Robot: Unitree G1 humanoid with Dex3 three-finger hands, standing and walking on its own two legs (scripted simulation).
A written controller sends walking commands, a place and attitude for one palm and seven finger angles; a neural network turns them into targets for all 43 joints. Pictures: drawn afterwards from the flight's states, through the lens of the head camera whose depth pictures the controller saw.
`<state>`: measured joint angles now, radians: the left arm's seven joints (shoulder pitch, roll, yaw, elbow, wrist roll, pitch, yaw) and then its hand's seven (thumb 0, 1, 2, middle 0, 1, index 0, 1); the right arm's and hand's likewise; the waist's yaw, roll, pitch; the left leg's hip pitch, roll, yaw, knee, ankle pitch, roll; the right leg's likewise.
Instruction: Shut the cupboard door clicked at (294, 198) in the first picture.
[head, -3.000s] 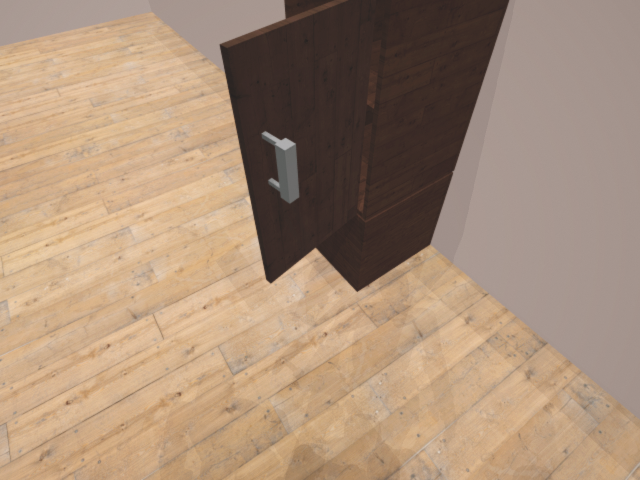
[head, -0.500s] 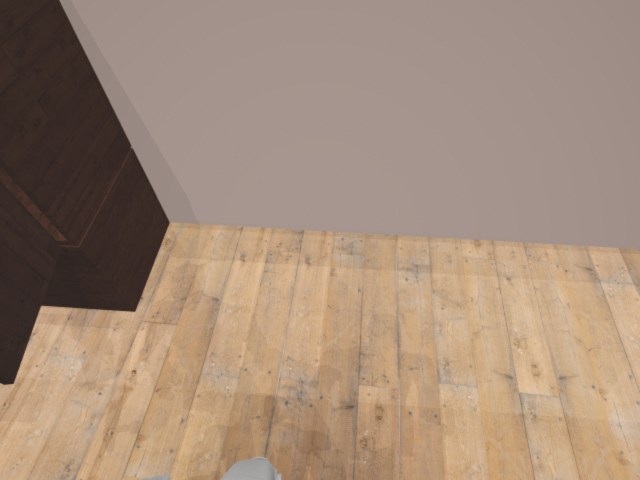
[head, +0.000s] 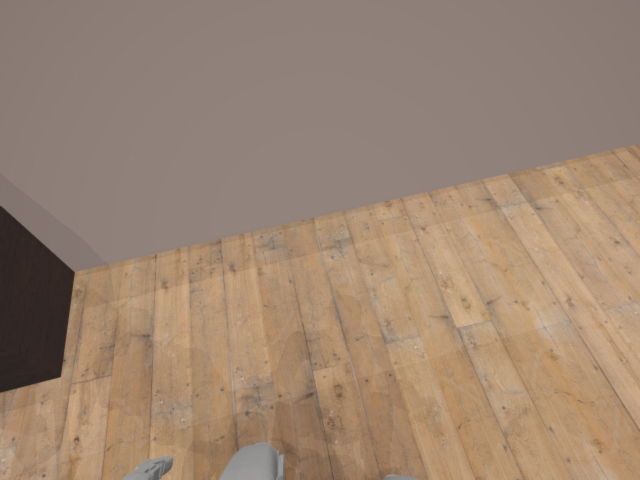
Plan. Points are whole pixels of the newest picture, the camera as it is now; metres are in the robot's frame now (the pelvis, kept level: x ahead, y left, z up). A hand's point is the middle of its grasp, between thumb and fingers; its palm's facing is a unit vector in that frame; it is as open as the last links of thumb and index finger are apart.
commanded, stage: walk around to get in front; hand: left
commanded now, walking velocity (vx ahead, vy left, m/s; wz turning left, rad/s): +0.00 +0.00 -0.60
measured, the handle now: out of the picture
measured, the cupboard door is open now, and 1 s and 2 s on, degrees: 100 100 100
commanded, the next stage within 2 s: walk to a spot facing it in 1.94 s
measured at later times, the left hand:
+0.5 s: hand (206, 460) +0.15 +0.18 -0.15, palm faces -0.27 -0.94 -0.21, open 7.4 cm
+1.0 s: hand (255, 443) +0.18 +0.12 -0.17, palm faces -0.49 -0.85 -0.17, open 7.4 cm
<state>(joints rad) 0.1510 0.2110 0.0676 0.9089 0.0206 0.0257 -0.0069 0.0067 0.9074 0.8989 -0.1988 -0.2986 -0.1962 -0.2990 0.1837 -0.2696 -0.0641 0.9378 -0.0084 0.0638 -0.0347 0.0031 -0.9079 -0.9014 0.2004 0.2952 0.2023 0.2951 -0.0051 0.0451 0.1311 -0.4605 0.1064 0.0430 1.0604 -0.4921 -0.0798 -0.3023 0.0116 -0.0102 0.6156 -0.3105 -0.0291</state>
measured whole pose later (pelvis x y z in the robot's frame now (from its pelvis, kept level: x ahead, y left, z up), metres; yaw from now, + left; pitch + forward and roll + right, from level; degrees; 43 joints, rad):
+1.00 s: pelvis +0.05 -0.03 +0.00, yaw -35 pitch +1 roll -1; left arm 0.29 0.21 0.07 0.97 0.02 0.01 -0.03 0.01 0.90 0.90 -0.20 -0.30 -0.20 -0.30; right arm 0.17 -0.23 -0.05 0.87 -0.02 -0.02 0.00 0.00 -0.91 -0.90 0.20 0.30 0.20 0.29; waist 0.03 -0.03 0.04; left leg -0.31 0.04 0.06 0.56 -0.33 -0.04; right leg -0.23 0.06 0.13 0.57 -0.38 -0.03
